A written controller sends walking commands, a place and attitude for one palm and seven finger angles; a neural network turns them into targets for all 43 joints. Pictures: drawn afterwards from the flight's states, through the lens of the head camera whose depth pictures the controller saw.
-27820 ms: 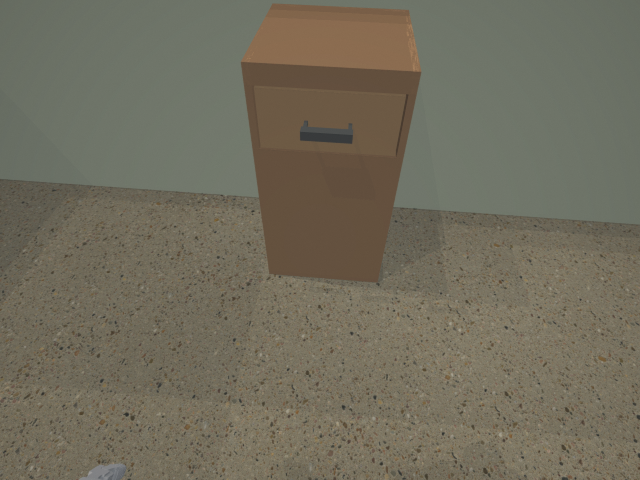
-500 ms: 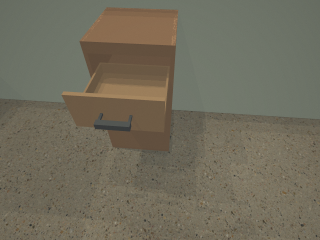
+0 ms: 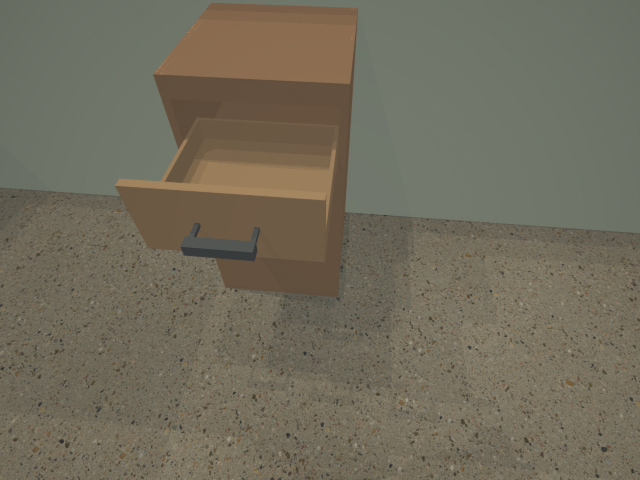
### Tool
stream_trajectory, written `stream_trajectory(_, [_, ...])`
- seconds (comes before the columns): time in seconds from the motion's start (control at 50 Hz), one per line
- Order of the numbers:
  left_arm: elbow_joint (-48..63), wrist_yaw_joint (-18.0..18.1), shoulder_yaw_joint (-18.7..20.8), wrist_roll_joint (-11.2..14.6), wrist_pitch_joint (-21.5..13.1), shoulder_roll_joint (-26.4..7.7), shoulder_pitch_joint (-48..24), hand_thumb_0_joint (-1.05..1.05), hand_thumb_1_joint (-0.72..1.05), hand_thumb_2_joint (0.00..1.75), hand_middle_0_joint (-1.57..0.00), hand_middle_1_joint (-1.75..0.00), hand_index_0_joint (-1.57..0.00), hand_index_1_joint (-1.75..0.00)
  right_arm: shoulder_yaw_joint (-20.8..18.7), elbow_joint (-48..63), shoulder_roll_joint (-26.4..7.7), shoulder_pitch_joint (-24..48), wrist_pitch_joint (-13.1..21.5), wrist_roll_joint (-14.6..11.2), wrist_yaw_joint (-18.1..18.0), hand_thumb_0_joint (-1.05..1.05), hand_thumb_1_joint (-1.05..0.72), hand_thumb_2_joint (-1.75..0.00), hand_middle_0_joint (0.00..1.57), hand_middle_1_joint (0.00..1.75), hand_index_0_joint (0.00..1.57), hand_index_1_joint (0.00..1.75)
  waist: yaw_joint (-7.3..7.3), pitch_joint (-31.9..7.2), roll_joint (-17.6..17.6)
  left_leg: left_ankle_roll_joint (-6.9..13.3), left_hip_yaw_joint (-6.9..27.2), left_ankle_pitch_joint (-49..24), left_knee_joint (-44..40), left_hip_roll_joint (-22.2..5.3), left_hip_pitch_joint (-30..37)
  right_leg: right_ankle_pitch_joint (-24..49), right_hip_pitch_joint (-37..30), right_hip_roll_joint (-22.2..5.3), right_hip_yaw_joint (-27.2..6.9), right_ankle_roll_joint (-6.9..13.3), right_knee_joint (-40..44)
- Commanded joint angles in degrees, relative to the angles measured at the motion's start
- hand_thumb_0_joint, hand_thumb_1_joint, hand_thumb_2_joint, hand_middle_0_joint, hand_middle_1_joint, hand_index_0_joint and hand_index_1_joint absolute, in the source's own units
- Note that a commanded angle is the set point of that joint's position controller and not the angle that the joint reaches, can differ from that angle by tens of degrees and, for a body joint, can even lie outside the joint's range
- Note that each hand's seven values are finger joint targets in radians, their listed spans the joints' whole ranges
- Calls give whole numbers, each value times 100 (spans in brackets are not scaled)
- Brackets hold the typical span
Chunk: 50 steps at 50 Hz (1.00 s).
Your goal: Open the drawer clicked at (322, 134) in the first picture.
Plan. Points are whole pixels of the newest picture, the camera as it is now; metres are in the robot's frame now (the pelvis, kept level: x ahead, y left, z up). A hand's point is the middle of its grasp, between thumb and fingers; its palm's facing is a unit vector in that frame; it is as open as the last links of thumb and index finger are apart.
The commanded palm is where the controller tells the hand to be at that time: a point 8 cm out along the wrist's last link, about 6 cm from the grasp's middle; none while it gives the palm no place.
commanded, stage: look to check the result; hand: left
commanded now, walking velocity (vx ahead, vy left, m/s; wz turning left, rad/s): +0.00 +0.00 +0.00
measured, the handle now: (222, 239) +0.53 +0.22 -0.08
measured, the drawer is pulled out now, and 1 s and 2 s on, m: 0.30 0.30 0.30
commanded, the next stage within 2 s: stand and wait in 0.20 s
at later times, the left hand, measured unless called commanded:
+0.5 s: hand out of the picture +0.00 +0.15 -0.17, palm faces +0.05 -0.98 -0.19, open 7.3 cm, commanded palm none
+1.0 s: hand out of the picture +0.00 +0.15 -0.17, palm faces +0.04 -0.98 -0.19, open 7.3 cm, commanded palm none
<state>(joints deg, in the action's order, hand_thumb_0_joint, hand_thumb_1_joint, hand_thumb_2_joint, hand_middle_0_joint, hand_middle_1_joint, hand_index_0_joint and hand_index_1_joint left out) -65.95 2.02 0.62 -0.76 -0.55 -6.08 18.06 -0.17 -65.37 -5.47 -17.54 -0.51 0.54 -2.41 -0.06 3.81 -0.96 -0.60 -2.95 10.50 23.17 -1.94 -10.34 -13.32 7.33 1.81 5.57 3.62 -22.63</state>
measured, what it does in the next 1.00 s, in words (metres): stands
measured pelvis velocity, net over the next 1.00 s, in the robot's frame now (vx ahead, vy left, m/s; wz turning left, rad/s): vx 0.02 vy -0.01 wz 0.00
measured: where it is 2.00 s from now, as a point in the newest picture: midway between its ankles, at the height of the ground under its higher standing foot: outside the picture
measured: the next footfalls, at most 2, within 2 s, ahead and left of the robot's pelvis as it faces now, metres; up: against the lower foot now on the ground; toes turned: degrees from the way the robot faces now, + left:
none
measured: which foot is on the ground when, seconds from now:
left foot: down 0.00-1.00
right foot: down 0.00-1.00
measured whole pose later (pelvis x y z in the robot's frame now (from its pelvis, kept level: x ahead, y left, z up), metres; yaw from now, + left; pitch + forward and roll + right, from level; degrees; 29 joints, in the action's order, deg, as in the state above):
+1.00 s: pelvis +0.02 -0.01 +0.00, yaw +0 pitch -2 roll +0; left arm -65.5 2.2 0.9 -0.7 -0.9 -6.9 16.8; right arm -0.4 -65.4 -6.7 -16.2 -0.6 0.5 -2.8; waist -0.1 3.8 -0.9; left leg -1.7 -2.9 11.6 22.2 -2.9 -8.5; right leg -13.9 5.0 3.0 5.5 4.3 -20.5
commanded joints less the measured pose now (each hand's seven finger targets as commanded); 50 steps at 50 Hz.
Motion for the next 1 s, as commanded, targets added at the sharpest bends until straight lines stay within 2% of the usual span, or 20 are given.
stream_trajectory(0.0, [61,54,91,26,-41,-549,511,0,90,90,-20,-30,-20,-30,-83,46,-411,-521,29,12,-28,0,-90,-90,20,30,20,30,-39,281,57,212,396,-231,-350,-379,97,170,545,-748,-761,-18,756])
stream_trajectory(0.1, [67,55,103,22,-49,-552,507,0,90,90,-20,-30,-20,-30,-87,33,-402,-500,40,15,-34,0,-90,-90,20,30,20,30,-32,221,14,205,382,-342,-340,-384,125,349,468,-750,-766,-23,735])
stream_trajectory(0.12, [72,60,104,23,-56,-563,501,0,90,90,-20,-30,-20,-30,-87,42,-414,-499,43,13,-37,0,-90,-90,20,30,20,30,-32,227,96,203,382,-383,-334,-390,120,463,429,-748,-769,-26,730])
stream_trajectory(0.18, [60,61,103,23,-57,-548,489,0,90,90,-20,-30,-20,-30,-87,37,-419,-492,48,10,-47,0,-90,-90,20,30,20,30,-39,221,-37,200,383,-424,-338,-412,151,529,423,-742,-731,-23,704])
stream_trajectory(0.22, [57,56,110,29,-51,-562,498,0,90,90,-20,-30,-20,-30,-82,41,-431,-467,48,7,-48,0,-90,-90,20,30,20,30,-11,247,93,194,379,-400,-346,-393,110,540,386,-754,-738,-33,719])
stream_trajectory(0.44, [84,65,116,33,-64,-594,453,0,90,90,-20,-30,-20,-30,-93,50,-472,-437,48,11,-59,0,-90,-90,20,30,20,30,-30,167,82,176,345,-514,-316,-406,203,878,292,-765,-754,-41,707])
stream_trajectory(0.5, [99,67,118,30,-60,-618,428,0,90,90,-20,-30,-20,-30,-90,35,-467,-454,32,14,-53,0,-90,-90,20,30,20,30,-30,246,88,166,338,-432,-327,-400,152,751,321,-749,-772,-61,747])
stream_trajectory(0.62, [116,77,140,30,-76,-661,423,0,90,90,-20,-30,-20,-30,-106,47,-481,-457,50,8,-65,0,-90,-90,20,30,20,30,-31,78,85,156,310,-581,-294,-396,200,1241,117,-783,-744,-95,696])
stream_trajectory(0.74, [106,75,135,31,-68,-661,423,0,90,90,-20,-30,-20,-30,-100,53,-515,-404,35,9,-66,0,-90,-90,20,30,20,30,-23,217,86,151,299,-528,-304,-403,201,1126,208,-779,-754,-116,759])
stream_trajectory(0.8, [104,79,137,32,-72,-687,412,0,90,90,-20,-30,-20,-30,-99,56,-518,-406,37,7,-72,0,-90,-90,20,30,20,30,-29,107,104,156,298,-600,-283,-407,250,1333,123,-780,-753,-138,721])
stream_trajectory(0.9, [116,71,136,33,-68,-715,392,0,90,90,-20,-30,-20,-30,-102,52,-537,-376,37,8,-66,0,-90,-90,20,30,20,30,-23,174,30,152,312,-568,-316,-411,247,1165,172,-778,-758,-127,761])
stream_trajectory(0.96, [125,70,135,26,-75,-722,384,0,90,90,-20,-30,-20,-30,-114,73,-584,-340,29,0,-59,0,-90,-90,20,30,20,30,-19,283,130,146,325,-438,-343,-418,260,864,321,-750,-775,-125,842])
stream_trajectory(0.98, [117,66,134,32,-68,-719,375,0,90,90,-20,-30,-20,-30,-107,57,-572,-348,32,12,-59,0,-90,-90,20,30,20,30,-24,260,52,154,320,-470,-335,-419,246,872,277,-764,-775,-126,832])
